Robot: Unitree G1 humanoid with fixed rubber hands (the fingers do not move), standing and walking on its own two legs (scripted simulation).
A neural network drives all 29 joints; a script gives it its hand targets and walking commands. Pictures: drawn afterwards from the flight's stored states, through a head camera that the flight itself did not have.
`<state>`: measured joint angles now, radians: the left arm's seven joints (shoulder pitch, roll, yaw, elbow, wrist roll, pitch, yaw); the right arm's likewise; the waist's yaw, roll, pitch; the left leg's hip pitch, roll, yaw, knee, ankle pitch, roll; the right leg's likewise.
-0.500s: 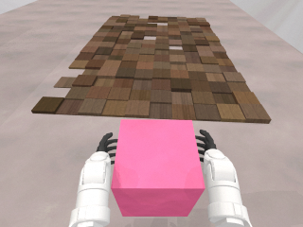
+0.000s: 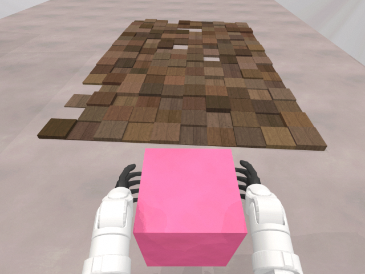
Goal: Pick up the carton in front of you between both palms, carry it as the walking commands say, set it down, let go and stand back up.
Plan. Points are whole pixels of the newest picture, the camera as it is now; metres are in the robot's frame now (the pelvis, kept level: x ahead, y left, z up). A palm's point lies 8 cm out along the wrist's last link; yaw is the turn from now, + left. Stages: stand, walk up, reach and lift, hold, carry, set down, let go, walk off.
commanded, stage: hold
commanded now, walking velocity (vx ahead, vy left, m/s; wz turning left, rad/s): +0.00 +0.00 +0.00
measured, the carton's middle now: (187, 210) +0.29 +0.00 -0.03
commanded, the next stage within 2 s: carry in 0.36 s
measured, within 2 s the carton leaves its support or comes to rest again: neither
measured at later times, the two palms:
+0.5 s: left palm (125, 189) +0.29 +0.14 +0.05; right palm (254, 187) +0.30 -0.16 +0.06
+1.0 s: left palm (140, 133) +0.45 +0.13 +0.09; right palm (250, 137) +0.43 -0.17 +0.09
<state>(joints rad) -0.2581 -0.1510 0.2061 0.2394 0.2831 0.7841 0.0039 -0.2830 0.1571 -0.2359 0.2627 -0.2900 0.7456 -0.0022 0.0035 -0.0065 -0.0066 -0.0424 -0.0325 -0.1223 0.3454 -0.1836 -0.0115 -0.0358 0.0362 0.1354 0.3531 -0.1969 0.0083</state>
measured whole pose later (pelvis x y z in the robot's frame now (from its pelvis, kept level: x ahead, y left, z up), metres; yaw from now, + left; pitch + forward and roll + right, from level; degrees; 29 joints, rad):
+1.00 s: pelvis +0.20 -0.01 +0.00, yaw -2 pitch +6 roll -1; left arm -0.01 -0.13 0.07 -0.48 0.05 1.23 0.12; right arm -0.02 0.13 -0.04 -0.47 -0.06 1.20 -0.14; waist -0.03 0.02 -0.15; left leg -0.13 0.04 0.18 0.30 -0.27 0.02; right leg -0.55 -0.08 -0.12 0.83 -0.32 -0.01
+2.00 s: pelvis +0.83 -0.04 +0.00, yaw -3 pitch +4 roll -2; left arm -0.11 -0.13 0.08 -0.42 0.08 1.17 0.12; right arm -0.12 0.13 -0.10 -0.39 -0.06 1.12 -0.12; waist -0.02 -0.01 -0.07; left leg -0.10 0.03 0.22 0.28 -0.26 0.05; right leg -0.63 -0.11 -0.11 0.79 -0.13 -0.01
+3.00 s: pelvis +1.50 -0.17 -0.01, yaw -2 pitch +5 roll +1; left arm -0.65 -0.09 0.28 -0.19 0.09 1.23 0.14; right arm -0.69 0.03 -0.26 -0.12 0.04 1.19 -0.17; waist -0.08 -0.01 -0.05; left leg -0.30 0.05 0.00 0.87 -0.51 0.20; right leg -0.50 -0.01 -0.07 0.51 -0.04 -0.01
